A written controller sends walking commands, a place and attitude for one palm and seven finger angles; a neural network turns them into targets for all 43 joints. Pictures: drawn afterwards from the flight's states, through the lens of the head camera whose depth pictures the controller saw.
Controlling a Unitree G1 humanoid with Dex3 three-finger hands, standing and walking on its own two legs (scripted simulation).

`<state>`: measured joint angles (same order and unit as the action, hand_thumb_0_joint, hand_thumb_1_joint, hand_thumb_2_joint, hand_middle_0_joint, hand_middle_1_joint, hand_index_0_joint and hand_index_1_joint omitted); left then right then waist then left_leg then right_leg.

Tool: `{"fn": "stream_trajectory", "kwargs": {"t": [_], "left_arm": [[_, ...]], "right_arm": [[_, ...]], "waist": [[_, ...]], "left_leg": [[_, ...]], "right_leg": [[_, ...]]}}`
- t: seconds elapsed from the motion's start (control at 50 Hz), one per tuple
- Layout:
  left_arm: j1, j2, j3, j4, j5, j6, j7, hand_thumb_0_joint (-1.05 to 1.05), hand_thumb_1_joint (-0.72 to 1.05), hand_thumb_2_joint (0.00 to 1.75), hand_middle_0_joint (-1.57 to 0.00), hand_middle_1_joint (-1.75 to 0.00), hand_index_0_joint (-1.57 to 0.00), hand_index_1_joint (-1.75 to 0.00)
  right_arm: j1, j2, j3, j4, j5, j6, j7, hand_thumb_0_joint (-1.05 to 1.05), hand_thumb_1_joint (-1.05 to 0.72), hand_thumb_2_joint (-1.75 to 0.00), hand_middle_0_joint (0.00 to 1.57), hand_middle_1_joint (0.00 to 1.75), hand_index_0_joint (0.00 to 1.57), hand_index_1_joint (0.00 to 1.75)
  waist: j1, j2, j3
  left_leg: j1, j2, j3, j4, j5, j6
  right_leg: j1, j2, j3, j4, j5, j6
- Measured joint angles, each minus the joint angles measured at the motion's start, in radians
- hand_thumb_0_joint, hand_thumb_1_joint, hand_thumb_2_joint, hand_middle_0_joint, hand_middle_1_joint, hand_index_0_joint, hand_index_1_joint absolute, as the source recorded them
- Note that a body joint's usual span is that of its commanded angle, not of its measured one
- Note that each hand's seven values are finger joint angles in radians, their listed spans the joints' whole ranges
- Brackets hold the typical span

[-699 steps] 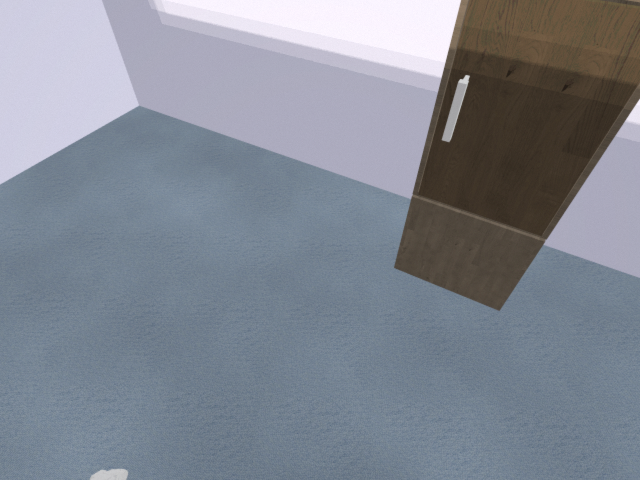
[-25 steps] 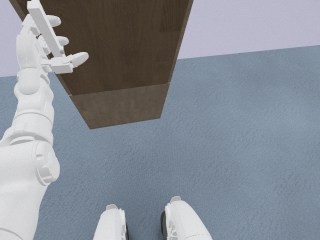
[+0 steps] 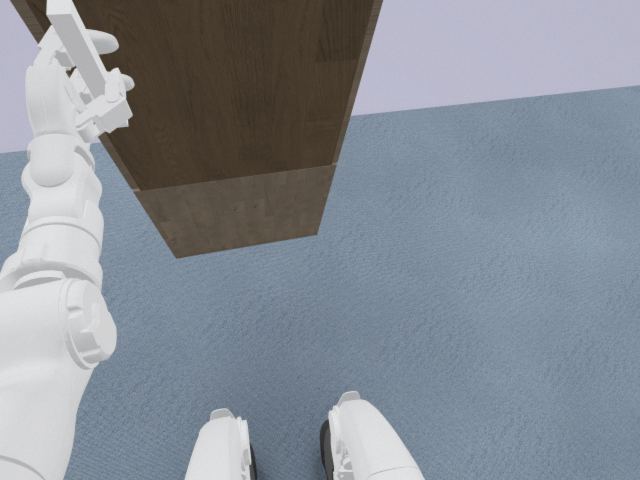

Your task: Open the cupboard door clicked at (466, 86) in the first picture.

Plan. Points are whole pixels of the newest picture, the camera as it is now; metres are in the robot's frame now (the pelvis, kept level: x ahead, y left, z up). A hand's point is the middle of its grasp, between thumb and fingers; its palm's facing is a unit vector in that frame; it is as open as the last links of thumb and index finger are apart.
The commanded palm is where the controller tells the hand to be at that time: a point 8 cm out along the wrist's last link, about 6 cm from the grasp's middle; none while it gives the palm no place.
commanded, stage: pull the door open along its arc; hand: left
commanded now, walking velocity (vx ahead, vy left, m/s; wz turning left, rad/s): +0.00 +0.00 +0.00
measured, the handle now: (94, 61) +0.60 +0.20 +0.07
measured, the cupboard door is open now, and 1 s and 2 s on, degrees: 0 38 43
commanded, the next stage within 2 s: open thumb and fingers to let go in 1.10 s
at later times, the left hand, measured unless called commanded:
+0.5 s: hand (155, 171) +0.45 +0.13 +0.07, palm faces +0.21 -0.98 +0.06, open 6.1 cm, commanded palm +0.39 +0.18 +0.07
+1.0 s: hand (247, 239) +0.37 +0.04 +0.07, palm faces +0.43 -0.90 -0.02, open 6.1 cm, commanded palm +0.29 +0.06 +0.07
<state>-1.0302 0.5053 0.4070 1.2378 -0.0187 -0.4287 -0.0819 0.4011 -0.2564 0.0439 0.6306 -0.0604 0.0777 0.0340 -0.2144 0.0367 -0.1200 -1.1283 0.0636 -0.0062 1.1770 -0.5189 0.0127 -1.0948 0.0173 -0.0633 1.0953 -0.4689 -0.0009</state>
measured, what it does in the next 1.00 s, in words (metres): stands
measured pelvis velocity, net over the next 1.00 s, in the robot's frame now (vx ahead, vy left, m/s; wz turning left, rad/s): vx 0.02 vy -0.03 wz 0.05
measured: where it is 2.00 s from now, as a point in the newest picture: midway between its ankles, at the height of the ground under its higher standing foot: outside the picture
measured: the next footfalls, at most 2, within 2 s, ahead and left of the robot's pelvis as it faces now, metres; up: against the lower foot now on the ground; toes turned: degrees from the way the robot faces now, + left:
none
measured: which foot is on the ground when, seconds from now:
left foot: down 0.00-1.00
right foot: down 0.00-1.00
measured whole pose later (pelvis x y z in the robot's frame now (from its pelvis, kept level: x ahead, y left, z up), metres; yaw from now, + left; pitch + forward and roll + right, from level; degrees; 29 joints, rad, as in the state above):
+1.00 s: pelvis +0.02 -0.03 +0.03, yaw +3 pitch +17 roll +0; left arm -0.18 -0.14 -0.13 0.44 0.12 -0.33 0.65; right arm 0.23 -0.17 -0.02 0.62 -0.11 0.01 0.05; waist -0.03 0.02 -0.17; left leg -0.81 0.04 -0.01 1.01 -0.49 -0.04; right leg -0.81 0.00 -0.07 1.02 -0.50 -0.05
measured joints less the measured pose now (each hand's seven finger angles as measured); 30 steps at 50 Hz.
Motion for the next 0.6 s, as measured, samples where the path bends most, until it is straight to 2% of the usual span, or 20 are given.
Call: {"fn": "stream_trajectory", "kwargs": {"t": [0.1,0.18,0.26,0.4,0.44,0.5,0.6], "left_arm": [[0.032,-0.006,0.006,-0.033,-0.010,0.008,-0.005,0.01,0.73,0.81,-0.36,-1.34,-0.36,-1.35],[0.098,-0.038,0.002,-0.094,-0.031,0.007,-0.007,0.01,0.73,0.79,-0.35,-1.34,-0.35,-1.35],[0.204,-0.097,-0.017,-0.194,-0.059,0.004,-0.003,0.01,0.73,0.77,-0.34,-1.34,-0.35,-1.35],[0.433,-0.225,-0.109,-0.408,-0.091,-0.002,0.019,0.01,0.72,0.75,-0.34,-1.33,-0.33,-1.34],[0.489,-0.282,-0.136,-0.474,-0.092,0.006,0.079,0.01,0.71,0.76,-0.34,-1.33,-0.33,-1.33],[0.562,-0.383,-0.180,-0.568,-0.071,0.010,0.239,0.01,0.70,0.77,-0.33,-1.33,-0.34,-1.30],[0.624,-0.520,-0.259,-0.644,0.023,0.018,0.505,0.01,0.70,0.79,-0.32,-1.31,-0.35,-1.28]], "right_arm": [[0.000,0.002,-0.004,-0.010,0.003,0.004,0.003,0.00,-0.91,-0.90,0.20,0.30,0.20,0.30],[0.006,0.004,-0.011,-0.019,0.009,0.010,0.008,0.00,-0.91,-0.90,0.20,0.30,0.20,0.30],[0.010,0.009,-0.020,-0.029,0.019,0.018,0.016,0.00,-0.91,-0.90,0.20,0.30,0.20,0.30],[-0.008,0.018,-0.037,-0.050,0.040,0.015,0.026,0.00,-0.91,-0.90,0.20,0.30,0.20,0.30],[-0.022,0.020,-0.044,-0.057,0.037,0.008,0.026,0.00,-0.91,-0.90,0.20,0.30,0.20,0.30],[-0.053,0.025,-0.052,-0.065,0.021,-0.006,0.034,0.00,-0.91,-0.90,0.20,0.30,0.20,0.30],[-0.112,0.044,-0.058,-0.070,-0.012,-0.019,0.045,0.00,-0.91,-0.90,0.20,0.30,0.20,0.30]], "waist": [[0.002,0.000,-0.003],[0.015,0.000,-0.007],[0.035,-0.001,-0.015],[0.077,-0.007,-0.035],[0.093,-0.006,-0.039],[0.112,-0.007,-0.047],[0.140,-0.013,-0.054]], "left_leg": [[0.012,0.004,0.009,-0.006,-0.001,0.001],[0.040,0.005,0.021,-0.025,-0.002,0.003],[0.087,0.005,0.034,-0.056,0.000,0.004],[0.181,-0.001,0.048,-0.113,0.004,0.005],[0.201,-0.002,0.050,-0.123,0.005,0.003],[0.221,-0.007,0.054,-0.131,0.004,0.002],[0.236,-0.016,0.050,-0.126,0.003,-0.003]], "right_leg": [[0.007,0.004,0.009,-0.005,0.002,0.001],[0.029,0.006,0.021,-0.020,0.004,0.004],[0.068,0.006,0.033,-0.045,0.007,0.006],[0.154,0.002,0.046,-0.090,0.007,0.008],[0.173,0.001,0.048,-0.097,0.006,0.009],[0.188,-0.004,0.052,-0.097,0.002,0.009],[0.199,-0.013,0.047,-0.074,-0.013,0.003]]}}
